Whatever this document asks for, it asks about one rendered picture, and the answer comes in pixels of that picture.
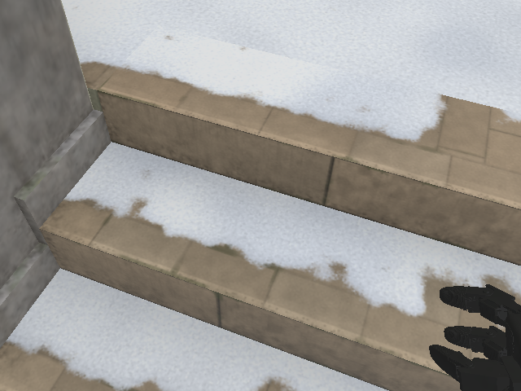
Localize robot right hand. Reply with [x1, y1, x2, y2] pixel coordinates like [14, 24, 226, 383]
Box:
[429, 284, 521, 391]

